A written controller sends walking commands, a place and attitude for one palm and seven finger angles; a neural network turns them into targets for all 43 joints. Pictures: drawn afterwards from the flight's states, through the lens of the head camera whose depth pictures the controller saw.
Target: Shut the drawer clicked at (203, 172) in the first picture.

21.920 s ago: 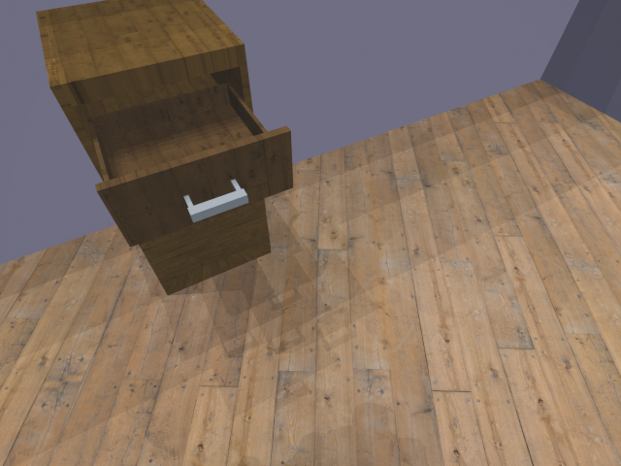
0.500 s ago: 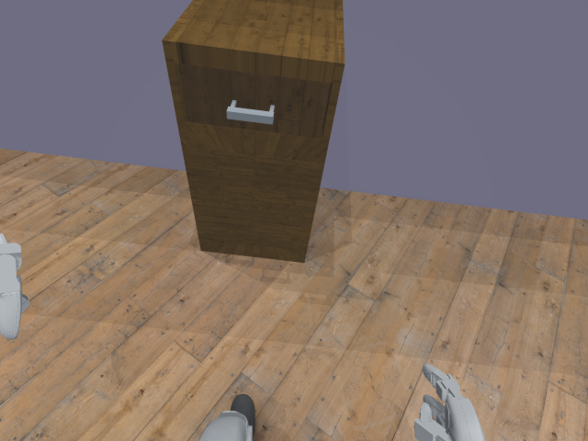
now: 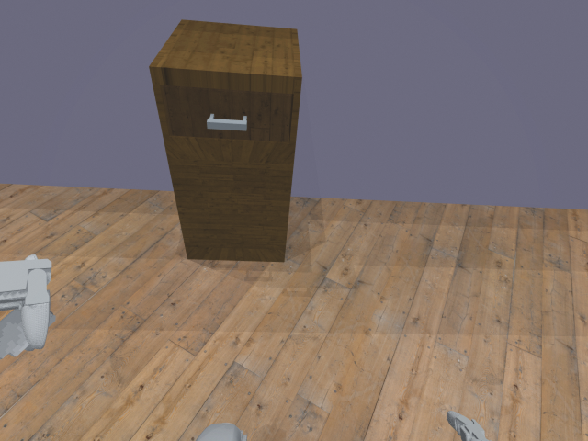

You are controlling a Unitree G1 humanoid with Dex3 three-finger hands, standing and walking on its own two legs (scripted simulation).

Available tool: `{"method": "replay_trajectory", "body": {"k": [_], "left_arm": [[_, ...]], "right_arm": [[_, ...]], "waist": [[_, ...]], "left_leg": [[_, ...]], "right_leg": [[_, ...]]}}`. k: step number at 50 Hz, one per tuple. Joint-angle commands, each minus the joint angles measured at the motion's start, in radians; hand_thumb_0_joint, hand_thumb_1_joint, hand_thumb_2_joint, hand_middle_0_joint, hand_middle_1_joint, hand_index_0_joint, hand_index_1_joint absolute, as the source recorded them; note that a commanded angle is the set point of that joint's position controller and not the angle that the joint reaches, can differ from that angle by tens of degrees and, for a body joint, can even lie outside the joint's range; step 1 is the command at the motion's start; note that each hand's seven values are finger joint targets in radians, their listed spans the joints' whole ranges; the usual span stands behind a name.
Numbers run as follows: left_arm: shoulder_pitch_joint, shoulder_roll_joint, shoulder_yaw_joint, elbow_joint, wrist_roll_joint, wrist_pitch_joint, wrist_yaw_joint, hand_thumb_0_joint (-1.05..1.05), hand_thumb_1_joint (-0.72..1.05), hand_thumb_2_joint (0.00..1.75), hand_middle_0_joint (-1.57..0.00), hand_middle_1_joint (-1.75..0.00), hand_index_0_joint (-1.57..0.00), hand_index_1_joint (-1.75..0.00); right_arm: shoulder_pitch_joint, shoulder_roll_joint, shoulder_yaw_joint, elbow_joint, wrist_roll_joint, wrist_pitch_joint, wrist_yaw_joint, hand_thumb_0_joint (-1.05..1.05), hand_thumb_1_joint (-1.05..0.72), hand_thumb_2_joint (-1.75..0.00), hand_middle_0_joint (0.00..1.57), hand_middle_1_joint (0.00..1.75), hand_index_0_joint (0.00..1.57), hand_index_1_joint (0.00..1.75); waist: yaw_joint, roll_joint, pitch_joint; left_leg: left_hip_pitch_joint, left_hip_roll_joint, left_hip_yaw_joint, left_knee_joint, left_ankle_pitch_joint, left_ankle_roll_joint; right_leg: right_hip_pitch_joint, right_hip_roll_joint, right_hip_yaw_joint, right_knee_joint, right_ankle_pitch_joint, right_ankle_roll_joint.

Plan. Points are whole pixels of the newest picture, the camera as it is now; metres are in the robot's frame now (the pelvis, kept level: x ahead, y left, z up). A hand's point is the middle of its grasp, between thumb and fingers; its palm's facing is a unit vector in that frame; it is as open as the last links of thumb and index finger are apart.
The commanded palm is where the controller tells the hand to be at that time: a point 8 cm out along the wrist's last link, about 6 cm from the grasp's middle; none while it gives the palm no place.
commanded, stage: stop stepping back and stand still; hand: left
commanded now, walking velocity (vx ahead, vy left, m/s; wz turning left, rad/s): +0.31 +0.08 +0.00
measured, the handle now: (227, 121) +0.99 +0.26 -0.07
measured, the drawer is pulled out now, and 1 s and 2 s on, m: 0.00 0.00 0.00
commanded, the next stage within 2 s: let the arm hang, fingers relaxed in 0.62 s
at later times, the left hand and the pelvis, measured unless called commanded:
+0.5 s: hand (23, 411) +0.10 +0.23 +0.17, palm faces +0.47 -0.71 -0.53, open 3.2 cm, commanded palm +0.05 +0.26 +0.18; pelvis -0.06 -0.03 +0.00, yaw +3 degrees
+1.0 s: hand out of the picture +0.03 +0.18 -0.15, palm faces +0.08 -0.97 -0.24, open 3.1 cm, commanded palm none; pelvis -0.04 -0.01 -0.01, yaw +6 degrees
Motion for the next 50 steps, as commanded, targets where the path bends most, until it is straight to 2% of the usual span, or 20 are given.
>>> {"method": "replay_trajectory", "body": {"k": [1, 4, 5, 6, 7, 9, 14, 16, 17, 18, 20, 23, 26, 32, 35, 36, 38, 41, 43, 50], "left_arm": [[-0.172, 0.077, 0.05, 0.088, -0.001, -0.024, 0.041, 0.0, 0.9, 0.9, -1.4, -1.6, -1.4, -1.6], [-0.217, 0.035, -0.019, 0.037, -0.002, -0.033, 0.061, 0.0, 0.9, 0.9, -1.4, -1.6, -1.4, -1.6], [-0.228, 0.037, -0.023, 0.01, 0.001, -0.04, 0.065, 0.0, 0.9, 0.9, -1.4, -1.6, -1.4, -1.6], [-0.237, 0.03, -0.026, -0.041, 0.007, -0.046, 0.064, 0.0, 0.9, 0.9, -1.4, -1.6, -1.4, -1.6], [-0.246, 0.057, -0.007, -0.081, 0.029, -0.055, 0.058, 0.0, 0.9, 0.9, -1.4, -1.6, -1.4, -1.6], [-0.167, 0.179, 0.121, -0.083, 0.034, -0.075, 0.045, 0.0, 0.9, 0.9, -1.4, -1.6, -1.4, -1.6], [-0.039, 0.14, 0.125, -0.126, 0.012, -0.079, 0.057, 0.0, 0.9, 0.9, -1.4, -1.6, -1.4, -1.6], [-0.019, 0.114, 0.119, -0.036, 0.015, -0.066, 0.057, 0.0, 0.9, 0.9, -1.4, -1.6, -1.4, -1.6], [-0.051, 0.112, 0.112, -0.012, 0.017, -0.053, 0.055, 0.0, 0.9, 0.9, -1.4, -1.6, -1.4, -1.6], [-0.081, 0.152, 0.136, 0.014, 0.01, -0.052, 0.054, 0.0, 0.9, 0.9, -1.4, -1.6, -1.4, -1.6], [-0.159, 0.21, 0.178, 0.021, -0.006, -0.094, 0.028, 0.0, 0.9, 0.9, -1.4, -1.6, -1.4, -1.6], [-0.104, 0.072, 0.074, 0.09, -0.003, -0.093, 0.013, 0.0, 0.9, 0.9, -1.4, -1.6, -1.4, -1.6], [-0.135, 0.062, 0.037, 0.092, -0.006, -0.1, 0.023, 0.0, 0.9, 0.9, -1.4, -1.6, -1.4, -1.6], [-0.108, 0.098, 0.052, -0.087, 0.005, -0.1, 0.063, 0.0, 0.9, 0.9, -1.4, -1.6, -1.4, -1.6], [-0.074, 0.097, 0.084, -0.16, 0.002, -0.108, 0.07, 0.0, 0.9, 0.9, -1.4, -1.6, -1.4, -1.6], [-0.19, -0.102, -0.335, 0.716, 0.099, 0.098, -0.089, 0.0, 0.9, 0.9, -1.4, -1.6, -1.4, -1.6], [-0.183, -0.155, -0.323, 0.738, 0.071, 0.221, -0.107, 0.0, 0.9, 0.9, -1.32, -1.51, -1.32, -1.51], [-0.256, -0.11, -0.334, 0.902, 0.063, 0.211, -0.115, 0.0, 0.9, 0.9, -1.2, -1.38, -1.2, -1.38], [-0.298, -0.048, -0.335, 1.045, 0.063, 0.203, -0.116, 0.0, 0.9, 0.9, -1.12, -1.3, -1.12, -1.3], [-0.397, -0.079, -0.383, 1.406, 0.036, 0.218, -0.1, 0.0, 0.9, 0.9, -0.84, -0.99, -0.84, -0.99]], "right_arm": [[-0.116, -0.105, -0.035, -0.144, 0.012, -0.095, -0.045, 0.0, -0.9, -0.9, 0.2, 0.3, 0.2, 0.3], [-0.098, -0.101, -0.016, -0.152, 0.012, -0.146, -0.066, 0.0, -0.9, -0.9, 0.2, 0.3, 0.2, 0.3], [-0.071, -0.115, -0.015, -0.154, 0.004, -0.155, -0.066, 0.0, -0.9, -0.9, 0.2, 0.3, 0.2, 0.3], [-0.076, -0.147, -0.021, -0.169, 0.004, -0.159, -0.057, 0.0, -0.9, -0.9, 0.2, 0.3, 0.2, 0.3], [-0.088, -0.13, -0.017, -0.171, 0.006, -0.164, -0.044, 0.0, -0.9, -0.9, 0.2, 0.3, 0.2, 0.3], [-0.106, -0.124, -0.045, -0.144, 0.01, -0.17, -0.01, 0.0, -0.9, -0.9, 0.2, 0.3, 0.2, 0.3], [-0.134, -0.117, -0.034, -0.168, 0.006, -0.153, -0.019, 0.0, -0.9, -0.9, 0.2, 0.3, 0.2, 0.3], [-0.119, -0.104, -0.036, -0.16, 0.005, -0.133, -0.024, 0.0, -0.9, -0.9, 0.2, 0.3, 0.2, 0.3], [-0.125, -0.088, -0.043, -0.154, 0.018, -0.125, -0.02, 0.0, -0.9, -0.9, 0.2, 0.3, 0.2, 0.3], [-0.158, -0.092, -0.059, -0.167, 0.025, -0.121, -0.017, 0.0, -0.9, -0.9, 0.2, 0.3, 0.2, 0.3], [-0.135, -0.117, -0.061, -0.126, -0.002, -0.131, -0.003, 0.0, -0.9, -0.9, 0.2, 0.3, 0.2, 0.3], [-0.118, -0.1, -0.056, -0.105, 0.02, -0.109, -0.006, 0.0, -0.9, -0.9, 0.2, 0.3, 0.2, 0.3], [-0.156, -0.093, -0.042, -0.121, 0.022, -0.119, -0.019, 0.0, -0.9, -0.9, 0.2, 0.3, 0.2, 0.3], [-0.144, -0.094, -0.044, -0.164, 0.009, -0.156, -0.036, 0.0, -0.9, -0.9, 0.2, 0.3, 0.2, 0.3], [-0.133, -0.13, -0.05, -0.202, 0.021, -0.143, -0.029, 0.0, -0.9, -0.9, 0.2, 0.3, 0.2, 0.3], [-0.14, -0.332, -0.092, 0.013, -0.003, -0.143, 0.077, 0.0, -0.9, -0.9, 0.2, 0.3, 0.2, 0.3], [-0.105, -0.191, -0.06, -0.029, 0.007, -0.057, 0.073, 0.0, -0.9, -0.9, 0.2, 0.3, 0.2, 0.3], [-0.127, -0.184, -0.034, -0.026, 0.001, -0.038, 0.062, 0.0, -0.9, -0.9, 0.2, 0.3, 0.2, 0.3], [-0.092, -0.138, -0.029, -0.006, 0.003, -0.02, 0.061, 0.0, -0.9, -0.9, 0.2, 0.3, 0.2, 0.3], [-0.082, -0.122, -0.004, 0.149, 0.0, 0.025, 0.058, 0.0, -0.9, -0.9, 0.2, 0.3, 0.2, 0.3]], "waist": [[-0.041, 0.0, 0.047], [-0.045, 0.031, -0.031], [-0.055, 0.137, -0.016], [-0.052, 0.358, 0.041], [-0.057, 0.397, 0.114], [-0.035, 0.277, 0.094], [-0.002, 0.343, 0.109], [0.015, 0.228, 0.05], [0.016, -0.016, 0.061], [0.007, -0.295, 0.073], [-0.05, -0.178, 0.119], [-0.045, -0.043, 0.069], [-0.044, -0.145, 0.051], [-0.015, 0.022, 0.054], [-0.008, 0.309, 0.001], [-0.074, 0.282, 0.089], [-0.033, 0.351, -0.002], [0.017, 0.013, -0.067], [-0.011, -0.244, -0.064], [-0.018, 0.201, 0.027]], "left_leg": [[0.28, 0.038, 0.045, -0.324, -0.063, 0.038], [0.453, -0.023, 0.106, -0.736, -0.091, 0.066], [0.472, 0.025, 0.002, -0.85, -0.182, 0.101], [0.509, 0.226, -0.34, -0.972, -0.364, 0.194], [0.439, 0.377, -0.525, -1.018, -0.386, 0.29], [0.293, 0.375, -0.486, -1.003, -0.333, 0.295], [0.016, 0.206, -0.111, -0.904, -0.348, 0.138], [-0.075, 0.129, -0.035, -0.633, -0.349, 0.089], [-0.073, 0.019, 0.049, -0.314, -0.278, 0.06], [-0.17, -0.04, -0.027, 0.005, -0.26, 0.042], [-0.162, 0.005, -0.09, 0.154, -0.08, 0.003], [0.013, 0.032, -0.083, 0.03, 0.056, 0.008], [0.168, 0.006, 0.01, -0.236, 0.078, 0.016], [0.478, -0.013, 0.051, -0.724, 0.037, 0.059], [0.533, 0.202, -0.232, -0.81, 0.188, 0.137], [0.404, 0.188, -0.188, -0.642, 0.613, 0.147], [0.333, 0.187, -0.137, -0.699, 0.616, 0.127], [0.282, 0.139, -0.121, -0.624, 0.45, 0.093], [0.29, 0.004, -0.031, -0.528, 0.14, 0.025], [0.428, 0.069, -0.072, -0.708, 0.352, 0.039]], "right_leg": [[-0.204, -0.248, 0.227, -0.334, -0.412, -0.038], [-0.008, -0.166, 0.126, -0.167, -0.275, 0.033], [-0.012, -0.113, 0.103, -0.001, -0.258, 0.062], [-0.19, -0.011, 0.03, 0.274, -0.213, 0.11], [-0.326, -0.005, 0.036, 0.55, -0.175, 0.127], [-0.312, -0.043, 0.118, 0.772, -0.074, 0.103], [0.183, -0.02, -0.014, 0.241, -0.097, 0.069], [0.396, 0.002, -0.005, 0.041, -0.155, 0.06], [0.32, -0.104, 0.197, -0.166, -0.241, 0.02], [0.233, -0.353, 0.694, -0.389, -0.381, -0.066], [0.138, -0.422, 0.761, -0.416, -0.059, -0.143], [0.059, -0.308, 0.442, -0.336, -0.073, -0.07], [0.041, -0.243, 0.22, -0.315, 0.01, -0.012], [0.014, -0.223, 0.223, -0.267, -0.128, -0.003], [-0.007, -0.063, 0.094, 0.024, 0.05, 0.08], [-0.128, -0.102, 0.029, 0.188, 0.242, 0.112], [-0.025, -0.065, 0.054, 0.187, -0.103, 0.116], [0.148, -0.081, 0.077, 0.011, 0.197, 0.095], [0.177, -0.227, 0.241, -0.115, 0.564, 0.026], [0.123, -0.101, 0.133, -0.11, 0.268, 0.068]]}}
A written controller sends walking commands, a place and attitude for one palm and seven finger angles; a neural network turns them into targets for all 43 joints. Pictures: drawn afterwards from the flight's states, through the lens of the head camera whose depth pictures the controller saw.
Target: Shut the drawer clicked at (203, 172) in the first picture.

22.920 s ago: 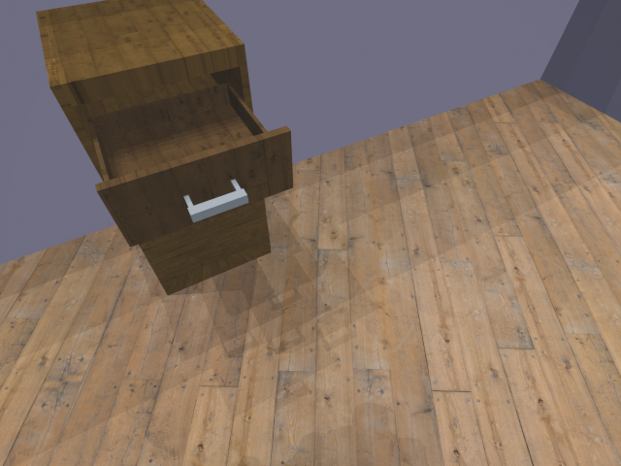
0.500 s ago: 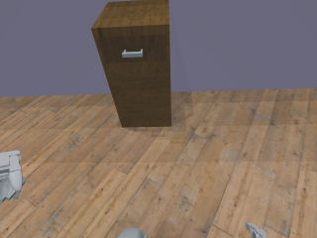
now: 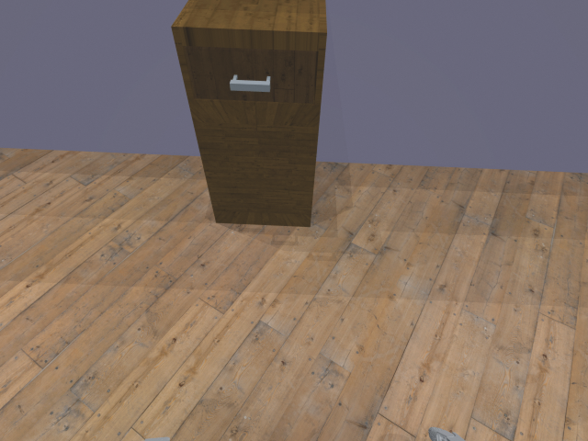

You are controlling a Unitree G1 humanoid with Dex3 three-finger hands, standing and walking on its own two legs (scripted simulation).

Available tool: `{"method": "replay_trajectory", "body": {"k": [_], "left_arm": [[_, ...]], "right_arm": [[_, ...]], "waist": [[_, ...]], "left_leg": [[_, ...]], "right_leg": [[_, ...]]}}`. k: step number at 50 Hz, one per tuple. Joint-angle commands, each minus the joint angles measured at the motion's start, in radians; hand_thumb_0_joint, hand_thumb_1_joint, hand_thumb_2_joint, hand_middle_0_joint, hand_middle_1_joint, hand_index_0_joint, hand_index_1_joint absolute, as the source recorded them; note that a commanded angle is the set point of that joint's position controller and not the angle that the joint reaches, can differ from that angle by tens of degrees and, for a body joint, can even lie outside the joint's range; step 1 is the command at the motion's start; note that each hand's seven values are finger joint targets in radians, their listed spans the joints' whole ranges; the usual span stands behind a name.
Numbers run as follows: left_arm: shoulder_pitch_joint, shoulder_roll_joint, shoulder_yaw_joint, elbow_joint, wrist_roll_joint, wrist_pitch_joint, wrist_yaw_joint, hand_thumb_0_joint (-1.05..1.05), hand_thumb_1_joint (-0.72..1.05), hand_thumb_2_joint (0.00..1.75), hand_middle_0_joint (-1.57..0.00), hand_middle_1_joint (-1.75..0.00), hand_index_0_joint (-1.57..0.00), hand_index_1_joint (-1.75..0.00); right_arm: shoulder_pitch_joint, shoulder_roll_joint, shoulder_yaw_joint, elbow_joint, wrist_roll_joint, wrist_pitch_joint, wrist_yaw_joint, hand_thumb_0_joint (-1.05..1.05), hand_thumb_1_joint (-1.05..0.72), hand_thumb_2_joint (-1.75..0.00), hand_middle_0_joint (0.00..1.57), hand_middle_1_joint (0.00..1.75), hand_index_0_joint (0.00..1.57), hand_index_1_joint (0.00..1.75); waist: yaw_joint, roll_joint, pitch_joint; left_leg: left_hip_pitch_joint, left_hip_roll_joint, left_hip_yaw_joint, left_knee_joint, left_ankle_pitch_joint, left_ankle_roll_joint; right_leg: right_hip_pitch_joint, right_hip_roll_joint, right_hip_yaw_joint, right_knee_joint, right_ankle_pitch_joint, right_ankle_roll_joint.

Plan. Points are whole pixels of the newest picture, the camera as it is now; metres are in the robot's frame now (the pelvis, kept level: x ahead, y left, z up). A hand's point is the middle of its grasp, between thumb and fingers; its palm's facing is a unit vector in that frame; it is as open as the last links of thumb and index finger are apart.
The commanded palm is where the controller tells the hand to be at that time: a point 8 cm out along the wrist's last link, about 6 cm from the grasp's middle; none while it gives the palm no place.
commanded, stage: let the arm hang, fingers relaxed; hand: left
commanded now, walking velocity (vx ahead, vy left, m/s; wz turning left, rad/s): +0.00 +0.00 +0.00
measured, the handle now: (251, 82) +1.05 +0.16 -0.06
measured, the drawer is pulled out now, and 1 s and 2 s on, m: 0.00 0.00 0.00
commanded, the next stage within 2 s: look to check the result in 0.82 s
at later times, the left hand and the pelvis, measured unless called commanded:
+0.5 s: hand out of the picture +0.01 +0.21 -0.16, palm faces -0.02 -0.97 -0.23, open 7.0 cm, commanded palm none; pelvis +0.00 +0.02 +0.01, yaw -1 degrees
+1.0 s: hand out of the picture +0.02 +0.18 -0.16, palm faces -0.02 -0.98 -0.20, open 7.4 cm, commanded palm none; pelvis +0.01 +0.01 +0.02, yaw -2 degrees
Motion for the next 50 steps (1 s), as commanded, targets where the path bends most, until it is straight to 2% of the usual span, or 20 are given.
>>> {"method": "replay_trajectory", "body": {"k": [1, 3, 6, 9, 14, 16, 17, 27, 31, 33, 39, 45, 50], "left_arm": [[0.0, 0.168, 0.031, 0.036, -0.026, -0.046, -0.009, 0.0, 0.9, 0.9, -0.8, -0.95, -0.8, -0.95], [0.017, 0.143, 0.036, 0.096, -0.027, -0.042, -0.005, 0.0, 0.9, 0.9, -0.72, -0.86, -0.72, -0.86], [0.001, 0.141, 0.028, 0.172, -0.026, -0.042, -0.006, 0.0, 0.9, 0.9, -0.6, -0.73, -0.6, -0.73], [0.0, 0.144, 0.024, 0.233, -0.026, -0.046, -0.005, 0.0, 0.9, 0.9, -0.48, -0.6, -0.48, -0.6], [0.009, 0.142, 0.018, 0.313, -0.027, -0.047, -0.001, 0.0, 0.9, 0.9, -0.28, -0.39, -0.28, -0.39], [0.009, 0.128, 0.014, 0.337, -0.028, -0.044, 0.0, 0.0, 0.9, 0.9, -0.2, -0.3, -0.2, -0.3], [0.011, 0.126, 0.013, 0.348, -0.028, -0.045, 0.001, 0.0, 0.9, 0.9, -0.2, -0.3, -0.2, -0.3], [0.016, 0.088, 0.013, 0.397, -0.027, -0.045, 0.007, 0.0, 0.9, 0.9, -0.2, -0.3, -0.2, -0.3], [0.013, 0.077, 0.015, 0.402, -0.027, -0.049, 0.009, 0.0, 0.9, 0.9, -0.2, -0.3, -0.2, -0.3], [0.013, 0.074, 0.016, 0.401, -0.027, -0.052, 0.01, 0.0, 0.9, 0.9, -0.2, -0.3, -0.2, -0.3], [0.012, 0.077, 0.022, 0.405, -0.027, -0.057, 0.011, 0.0, 0.9, 0.9, -0.2, -0.3, -0.2, -0.3], [0.012, 0.079, 0.024, 0.411, -0.028, -0.058, 0.011, 0.0, 0.9, 0.9, -0.2, -0.3, -0.2, -0.3], [0.001, 0.089, 0.027, 0.414, -0.028, -0.061, 0.01, 0.0, 0.9, 0.9, -0.2, -0.3, -0.2, -0.3]], "right_arm": [[0.005, -0.123, -0.029, 0.001, 0.005, -0.017, -0.019, 0.0, -0.9, -0.9, 0.2, 0.3, 0.2, 0.3], [0.018, -0.108, -0.032, 0.033, 0.001, -0.008, -0.024, 0.0, -0.9, -0.9, 0.2, 0.3, 0.2, 0.3], [0.062, -0.104, -0.037, 0.081, 0.005, -0.004, -0.028, 0.0, -0.9, -0.9, 0.2, 0.3, 0.2, 0.3], [0.092, -0.112, -0.042, 0.123, 0.008, -0.006, -0.032, 0.0, -0.9, -0.9, 0.2, 0.3, 0.2, 0.3], [0.122, -0.106, -0.041, 0.182, 0.011, -0.01, -0.036, 0.0, -0.9, -0.9, 0.2, 0.3, 0.2, 0.3], [0.136, -0.09, -0.036, 0.205, 0.009, -0.009, -0.038, 0.0, -0.9, -0.9, 0.2, 0.3, 0.2, 0.3], [0.14, -0.092, -0.037, 0.212, 0.009, -0.01, -0.038, 0.0, -0.9, -0.9, 0.2, 0.3, 0.2, 0.3], [0.164, -0.047, -0.034, 0.262, 0.007, -0.013, -0.041, 0.0, -0.9, -0.9, 0.2, 0.3, 0.2, 0.3], [0.171, -0.034, -0.035, 0.273, 0.008, -0.015, -0.043, 0.0, -0.9, -0.9, 0.2, 0.3, 0.2, 0.3], [0.175, -0.03, -0.036, 0.279, 0.007, -0.017, -0.044, 0.0, -0.9, -0.9, 0.2, 0.3, 0.2, 0.3], [0.177, -0.034, -0.04, 0.283, 0.01, -0.023, -0.049, 0.0, -0.9, -0.9, 0.2, 0.3, 0.2, 0.3], [0.168, -0.034, -0.044, 0.288, 0.01, -0.02, -0.05, 0.0, -0.9, -0.9, 0.2, 0.3, 0.2, 0.3], [0.16, -0.045, -0.049, 0.29, 0.009, -0.018, -0.05, 0.0, -0.9, -0.9, 0.2, 0.3, 0.2, 0.3]], "waist": [[0.025, 0.153, -0.076], [0.029, 0.205, -0.073], [0.021, 0.1, -0.07], [0.019, 0.051, -0.064], [0.019, 0.027, -0.023], [0.016, 0.025, 0.013], [0.017, 0.04, 0.015], [0.019, 0.038, 0.055], [0.016, 0.011, 0.049], [0.017, 0.023, 0.04], [0.016, 0.04, 0.02], [0.015, 0.016, 0.036], [0.01, 0.022, 0.031]], "left_leg": [[0.077, 0.083, -0.083, -0.148, 0.26, 0.029], [0.062, 0.088, -0.089, -0.187, 0.12, 0.031], [0.07, 0.096, -0.102, -0.218, 0.049, 0.032], [0.095, 0.102, -0.103, -0.23, 0.06, 0.034], [0.114, 0.103, -0.094, -0.251, 0.074, 0.035], [0.097, 0.1, -0.095, -0.268, 0.039, 0.033], [0.1, 0.101, -0.091, -0.272, 0.039, 0.032], [0.093, 0.095, -0.084, -0.29, 0.032, 0.029], [0.108, 0.093, -0.072, -0.272, 0.084, 0.028], [0.118, 0.093, -0.068, -0.267, 0.108, 0.028], [0.139, 0.097, -0.065, -0.253, 0.179, 0.029], [0.146, 0.096, -0.061, -0.249, 0.157, 0.027], [0.156, 0.097, -0.058, -0.248, 0.141, 0.024]], "right_leg": [[0.068, -0.048, 0.073, -0.168, 0.211, -0.026], [0.083, -0.038, 0.066, -0.204, 0.134, -0.032], [0.091, -0.04, 0.054, -0.235, 0.111, -0.034], [0.087, -0.044, 0.056, -0.25, 0.116, -0.038], [0.069, -0.052, 0.058, -0.265, 0.119, -0.038], [0.057, -0.052, 0.06, -0.274, 0.095, -0.036], [0.059, -0.053, 0.059, -0.275, 0.1, -0.036], [0.048, -0.052, 0.06, -0.272, 0.112, -0.028], [0.05, -0.055, 0.063, -0.274, 0.136, -0.027], [0.056, -0.055, 0.066, -0.275, 0.152, -0.029], [0.074, -0.052, 0.069, -0.269, 0.196, -0.031], [0.065, -0.057, 0.07, -0.287, 0.186, -0.035], [0.063, -0.056, 0.074, -0.296, 0.177, -0.039]]}}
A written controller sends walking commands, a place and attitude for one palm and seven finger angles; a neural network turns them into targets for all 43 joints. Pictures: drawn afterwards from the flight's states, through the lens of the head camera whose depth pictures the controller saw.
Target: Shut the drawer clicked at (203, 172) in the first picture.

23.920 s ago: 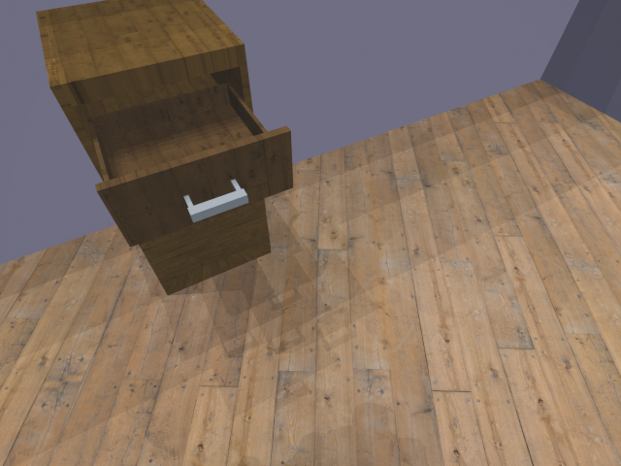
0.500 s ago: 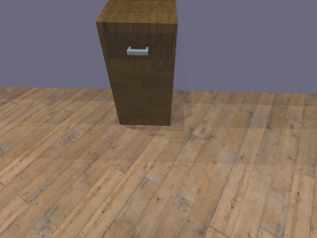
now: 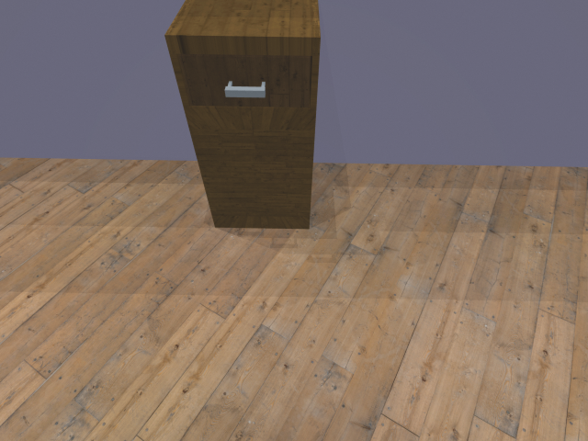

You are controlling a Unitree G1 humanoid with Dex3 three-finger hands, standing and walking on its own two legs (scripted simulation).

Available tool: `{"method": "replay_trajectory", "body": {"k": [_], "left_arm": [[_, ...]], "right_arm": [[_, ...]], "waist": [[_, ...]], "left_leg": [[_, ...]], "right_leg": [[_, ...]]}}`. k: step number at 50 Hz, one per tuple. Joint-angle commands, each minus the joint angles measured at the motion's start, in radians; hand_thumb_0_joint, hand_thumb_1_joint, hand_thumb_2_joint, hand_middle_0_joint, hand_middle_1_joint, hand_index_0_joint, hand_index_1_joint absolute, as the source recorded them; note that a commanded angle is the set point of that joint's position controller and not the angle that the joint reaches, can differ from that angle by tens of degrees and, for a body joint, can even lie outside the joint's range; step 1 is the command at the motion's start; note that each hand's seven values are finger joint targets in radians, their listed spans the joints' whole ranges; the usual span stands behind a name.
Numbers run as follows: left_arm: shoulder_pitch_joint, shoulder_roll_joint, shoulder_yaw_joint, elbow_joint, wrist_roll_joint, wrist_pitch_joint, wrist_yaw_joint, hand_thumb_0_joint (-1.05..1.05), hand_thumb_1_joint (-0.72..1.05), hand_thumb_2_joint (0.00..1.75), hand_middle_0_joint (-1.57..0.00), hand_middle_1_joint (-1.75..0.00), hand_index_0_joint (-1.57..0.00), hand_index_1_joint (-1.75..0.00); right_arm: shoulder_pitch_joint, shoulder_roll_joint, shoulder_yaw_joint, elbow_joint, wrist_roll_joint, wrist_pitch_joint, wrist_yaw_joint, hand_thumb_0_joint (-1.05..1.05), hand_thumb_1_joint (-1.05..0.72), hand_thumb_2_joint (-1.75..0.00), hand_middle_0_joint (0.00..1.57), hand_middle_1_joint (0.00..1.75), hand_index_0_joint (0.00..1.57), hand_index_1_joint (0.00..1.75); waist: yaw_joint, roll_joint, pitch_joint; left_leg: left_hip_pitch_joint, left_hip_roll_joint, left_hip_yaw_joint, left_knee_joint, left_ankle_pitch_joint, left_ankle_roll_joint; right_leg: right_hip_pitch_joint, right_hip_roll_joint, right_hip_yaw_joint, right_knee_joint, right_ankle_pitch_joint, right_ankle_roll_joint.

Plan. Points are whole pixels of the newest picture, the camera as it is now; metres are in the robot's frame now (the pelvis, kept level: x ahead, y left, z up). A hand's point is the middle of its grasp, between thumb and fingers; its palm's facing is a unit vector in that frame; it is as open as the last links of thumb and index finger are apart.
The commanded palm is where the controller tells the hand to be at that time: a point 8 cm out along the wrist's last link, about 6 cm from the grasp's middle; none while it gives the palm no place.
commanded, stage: look to check the result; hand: left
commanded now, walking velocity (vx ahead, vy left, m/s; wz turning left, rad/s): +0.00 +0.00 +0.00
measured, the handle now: (246, 88) +1.04 +0.19 -0.08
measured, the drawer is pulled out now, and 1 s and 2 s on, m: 0.00 0.00 0.00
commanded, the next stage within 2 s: stand and wait in 0.40 s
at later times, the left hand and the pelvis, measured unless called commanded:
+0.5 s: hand out of the picture +0.04 +0.19 -0.17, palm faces +0.00 -0.97 -0.26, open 7.4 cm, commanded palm none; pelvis +0.00 -0.01 +0.00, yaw +0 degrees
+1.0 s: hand out of the picture +0.09 +0.22 -0.16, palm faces -0.02 -0.95 -0.32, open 7.4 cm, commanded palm none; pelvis +0.02 -0.02 +0.00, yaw +0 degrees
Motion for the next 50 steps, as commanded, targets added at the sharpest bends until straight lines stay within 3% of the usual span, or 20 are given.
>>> {"method": "replay_trajectory", "body": {"k": [1, 32, 50], "left_arm": [[0.041, 0.131, 0.021, -0.029, -0.005, -0.016, 0.008, 0.0, 0.9, 0.9, -0.2, -0.3, -0.2, -0.3], [-0.1, 0.272, 0.04, -0.058, -0.006, -0.029, -0.009, 0.0, 0.9, 0.9, -0.2, -0.3, -0.2, -0.3], [-0.161, 0.339, 0.042, -0.07, -0.006, -0.035, -0.012, 0.0, 0.9, 0.9, -0.2, -0.3, -0.2, -0.3]], "right_arm": [[0.056, -0.107, -0.017, -0.021, 0.0, -0.01, -0.006, 0.0, -0.9, -0.9, 0.2, 0.3, 0.2, 0.3], [-0.098, -0.258, -0.029, -0.049, -0.004, -0.016, 0.002, 0.0, -0.9, -0.9, 0.2, 0.3, 0.2, 0.3], [-0.16, -0.331, -0.029, -0.063, -0.002, -0.021, 0.006, 0.0, -0.9, -0.9, 0.2, 0.3, 0.2, 0.3]], "waist": [[0.004, -0.007, 0.007], [0.004, -0.004, -0.048], [0.003, -0.001, -0.09]], "left_leg": [[0.029, 0.087, -0.085, -0.074, 0.076, 0.018], [0.073, 0.104, -0.098, -0.095, 0.114, 0.01], [0.111, 0.118, -0.096, -0.105, 0.205, 0.005]], "right_leg": [[-0.062, -0.074, 0.053, -0.086, 0.082, -0.043], [-0.016, -0.086, 0.078, -0.12, 0.15, -0.053], [0.033, -0.1, 0.072, -0.12, 0.256, -0.051]]}}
